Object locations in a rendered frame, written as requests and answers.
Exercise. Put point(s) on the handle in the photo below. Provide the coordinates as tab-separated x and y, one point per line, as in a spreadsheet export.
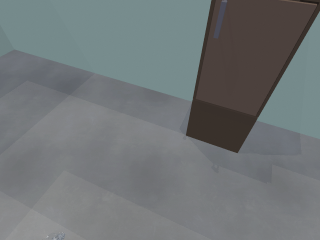
220	18

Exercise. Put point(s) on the cupboard door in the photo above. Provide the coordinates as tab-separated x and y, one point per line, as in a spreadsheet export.
255	40

